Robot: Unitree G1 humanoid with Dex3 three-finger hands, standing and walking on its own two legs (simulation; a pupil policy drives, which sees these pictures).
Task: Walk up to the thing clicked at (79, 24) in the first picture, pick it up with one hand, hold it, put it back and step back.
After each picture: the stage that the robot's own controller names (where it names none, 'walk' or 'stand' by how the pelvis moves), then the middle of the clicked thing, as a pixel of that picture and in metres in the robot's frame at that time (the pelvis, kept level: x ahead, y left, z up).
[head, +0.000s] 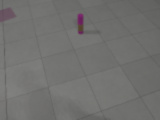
stand; (80, 24) +1.53 +0.03 -0.65
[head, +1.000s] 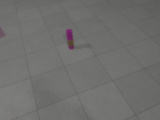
walk; (70, 39) +1.39 +0.25 -0.64
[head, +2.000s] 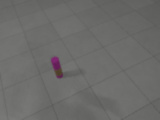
walk; (57, 68) +0.89 +0.31 -0.65
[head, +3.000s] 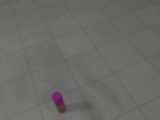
walk; (59, 103) +0.54 +0.24 -0.65
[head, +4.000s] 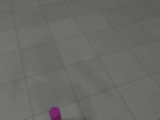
stand; (56, 118) +0.41 +0.19 -0.63
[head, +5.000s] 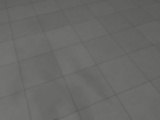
stand; out of the picture +0.36 +0.19 -0.65
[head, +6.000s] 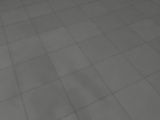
stand; out of the picture +0.36 +0.21 -0.66
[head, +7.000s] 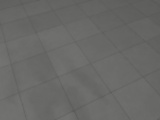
stand; out of the picture +0.35 +0.21 -0.66
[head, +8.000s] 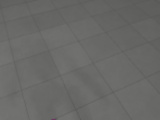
stand; out of the picture +0.36 +0.20 -0.66
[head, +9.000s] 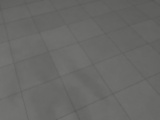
stand; out of the picture +0.36 +0.20 -0.66
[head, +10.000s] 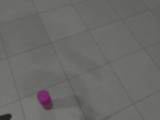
go down; (45, 101) +0.39 +0.20 -0.55
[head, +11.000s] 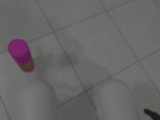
go down; (23, 58) +0.43 +0.25 -0.26
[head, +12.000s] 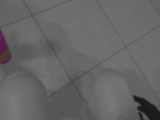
close in; out of the picture +0.42 +0.28 -0.21
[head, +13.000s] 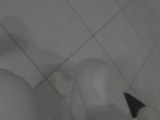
close; out of the picture +0.40 +0.30 -0.15
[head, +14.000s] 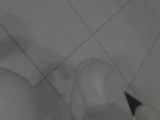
lift; out of the picture +0.38 +0.30 -0.15
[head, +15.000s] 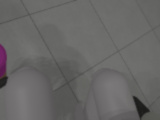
lift; out of the picture +0.31 +0.27 -0.10
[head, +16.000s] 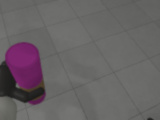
lift; (30, 79) +0.31 +0.17 +0.07
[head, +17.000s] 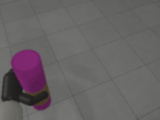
hold; (35, 85) +0.31 +0.16 +0.04
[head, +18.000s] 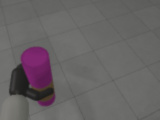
hold; (41, 81) +0.32 +0.15 +0.04
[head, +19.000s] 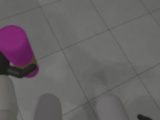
crouch; (22, 57) +0.39 +0.20 -0.04
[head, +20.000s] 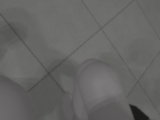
lower; out of the picture +0.41 +0.31 -0.17
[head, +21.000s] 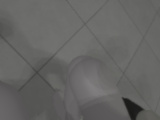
lower; out of the picture +0.42 +0.32 -0.16
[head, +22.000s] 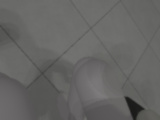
lower; out of the picture +0.41 +0.32 -0.16
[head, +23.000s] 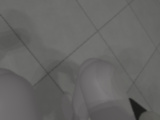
lower; out of the picture +0.39 +0.32 -0.15
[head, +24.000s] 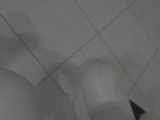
loosen; out of the picture +0.39 +0.29 -0.15
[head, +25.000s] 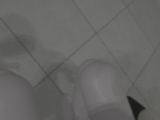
withdraw; out of the picture +0.39 +0.29 -0.16
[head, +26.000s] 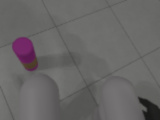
walk; (27, 56) +0.42 +0.25 -0.25
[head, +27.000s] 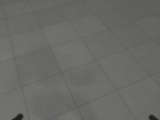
stand; out of the picture +0.35 +0.17 -0.59
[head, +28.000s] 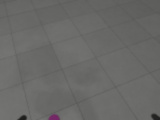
stand; out of the picture +0.38 +0.19 -0.60
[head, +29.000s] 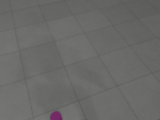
stand; out of the picture +0.37 +0.18 -0.61
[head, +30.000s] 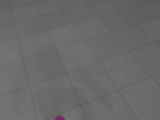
walk; out of the picture +0.39 +0.18 -0.65
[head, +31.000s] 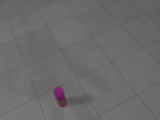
walk; (60, 97) +0.50 +0.21 -0.64
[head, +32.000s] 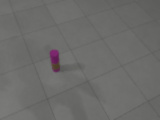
walk; (55, 61) +0.80 +0.17 -0.63
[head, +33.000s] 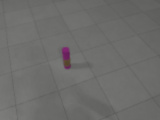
stand; (66, 58) +1.00 +0.18 -0.64
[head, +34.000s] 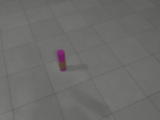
stand; (62, 61) +0.99 +0.22 -0.66
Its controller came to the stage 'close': yes
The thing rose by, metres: 0.69
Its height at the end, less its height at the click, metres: +0.00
